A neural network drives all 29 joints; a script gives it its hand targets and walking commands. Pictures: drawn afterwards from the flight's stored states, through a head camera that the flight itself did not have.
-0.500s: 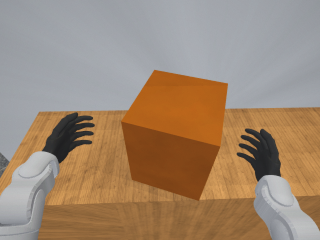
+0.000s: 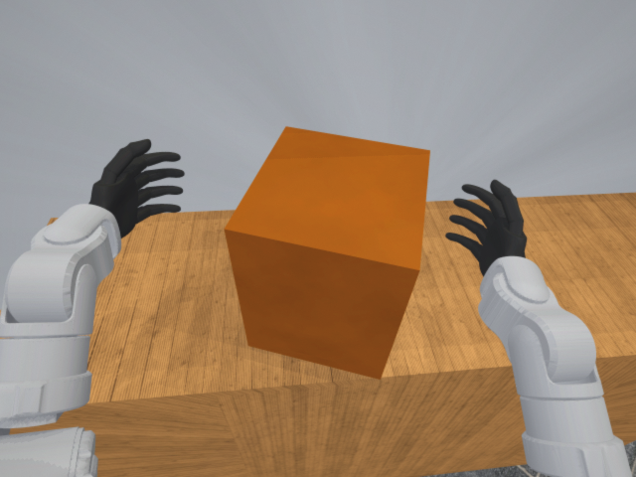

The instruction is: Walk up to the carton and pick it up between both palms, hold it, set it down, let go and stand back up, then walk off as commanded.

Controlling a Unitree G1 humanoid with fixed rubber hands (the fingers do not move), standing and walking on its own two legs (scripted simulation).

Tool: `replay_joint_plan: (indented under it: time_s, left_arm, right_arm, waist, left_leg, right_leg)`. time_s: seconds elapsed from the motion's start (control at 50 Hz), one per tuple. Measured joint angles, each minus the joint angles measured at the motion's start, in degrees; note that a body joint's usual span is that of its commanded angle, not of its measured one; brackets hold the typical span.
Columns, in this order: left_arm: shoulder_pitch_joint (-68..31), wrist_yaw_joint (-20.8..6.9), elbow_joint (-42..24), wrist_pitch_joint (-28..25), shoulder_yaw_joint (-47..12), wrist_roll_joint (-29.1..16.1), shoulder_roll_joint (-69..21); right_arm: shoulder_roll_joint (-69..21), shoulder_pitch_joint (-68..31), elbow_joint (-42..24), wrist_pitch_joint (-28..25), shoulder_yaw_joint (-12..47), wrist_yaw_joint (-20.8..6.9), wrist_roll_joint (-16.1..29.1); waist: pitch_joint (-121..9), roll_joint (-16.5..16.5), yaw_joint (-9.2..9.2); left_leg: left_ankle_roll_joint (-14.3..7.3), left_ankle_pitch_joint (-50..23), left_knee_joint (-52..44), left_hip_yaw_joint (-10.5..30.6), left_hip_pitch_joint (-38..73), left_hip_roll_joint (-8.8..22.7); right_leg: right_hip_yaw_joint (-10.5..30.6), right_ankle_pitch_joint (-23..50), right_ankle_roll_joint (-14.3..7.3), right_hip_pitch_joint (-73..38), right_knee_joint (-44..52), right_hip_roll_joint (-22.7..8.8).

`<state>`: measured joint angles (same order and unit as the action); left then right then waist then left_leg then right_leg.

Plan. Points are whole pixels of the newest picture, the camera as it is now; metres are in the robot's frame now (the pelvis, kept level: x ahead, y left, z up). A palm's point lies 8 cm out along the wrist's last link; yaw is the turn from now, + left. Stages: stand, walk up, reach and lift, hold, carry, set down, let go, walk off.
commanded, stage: reach and lift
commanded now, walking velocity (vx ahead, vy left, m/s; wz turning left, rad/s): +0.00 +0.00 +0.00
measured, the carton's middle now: (333, 254) +0.40 -0.02 +0.07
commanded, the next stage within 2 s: none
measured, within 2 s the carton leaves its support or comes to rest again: neither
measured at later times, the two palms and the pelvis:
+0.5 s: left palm (156, 142) +0.43 +0.19 +0.23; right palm (498, 195) +0.37 -0.19 +0.20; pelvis -0.01 -0.01 +0.00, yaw +2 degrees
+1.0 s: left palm (184, 170) +0.45 +0.17 +0.18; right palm (472, 218) +0.38 -0.18 +0.15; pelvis -0.01 -0.02 +0.00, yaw +3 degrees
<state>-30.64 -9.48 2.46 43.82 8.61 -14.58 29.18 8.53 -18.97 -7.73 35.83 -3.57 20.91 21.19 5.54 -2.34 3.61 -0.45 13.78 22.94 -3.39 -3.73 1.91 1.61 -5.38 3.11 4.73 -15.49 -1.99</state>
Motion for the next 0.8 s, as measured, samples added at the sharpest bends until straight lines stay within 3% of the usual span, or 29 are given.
replay_joint_plan:
  time_s: [0.34,0.6,0.8]
  left_arm:
    - [-17.35,1.09,23.06,-4.73,-4.71,-0.52,1.22]
    - [-28.44,1.11,38.63,-9.43,-9.44,-1.65,3.52]
    - [-31.12,0.47,48.03,-14.88,-11.22,-1.01,2.64]
  right_arm:
    - [-0.16,-16.36,17.73,-2.51,-0.51,-1.18,-0.99]
    - [-0.81,-27.27,31.05,-4.81,0.49,-0.31,0.38]
    - [-2.0,-28.68,38.25,-8.55,1.54,-0.04,0.49]
  waist:
    - [-2.5,0.15,3.62]
    - [-3.52,-0.41,6.11]
    - [-4.24,-0.6,7.07]
  left_leg:
    - [0.2,-1.23,0.17,1.15,-4.02,-0.22]
    - [0.97,-1.71,-0.14,2.38,-4.97,0.18]
    - [1.37,-1.77,-0.39,3.05,-4.76,0.45]
  right_leg:
    - [-0.98,0.6,-0.09,3.57,-0.43,-0.18]
    - [-2.22,0.35,-0.76,4.31,-0.68,0.22]
    - [-2.88,0.13,-1.12,3.92,-0.55,0.5]
